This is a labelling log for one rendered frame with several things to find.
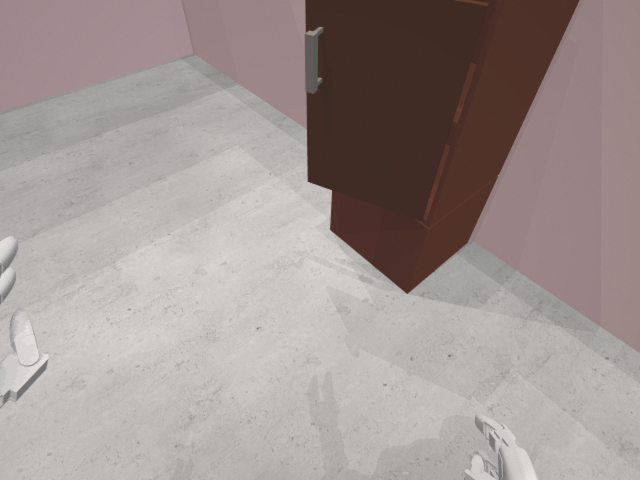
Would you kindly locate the cupboard door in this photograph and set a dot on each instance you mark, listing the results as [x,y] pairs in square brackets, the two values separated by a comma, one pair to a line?
[392,75]

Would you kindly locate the robot right hand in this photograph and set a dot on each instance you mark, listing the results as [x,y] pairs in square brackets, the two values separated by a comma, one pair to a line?
[513,462]

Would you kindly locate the handle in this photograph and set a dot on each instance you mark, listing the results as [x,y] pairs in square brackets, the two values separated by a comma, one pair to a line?
[311,60]

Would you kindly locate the robot left hand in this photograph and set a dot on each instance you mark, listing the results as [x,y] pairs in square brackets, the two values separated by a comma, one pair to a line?
[20,370]

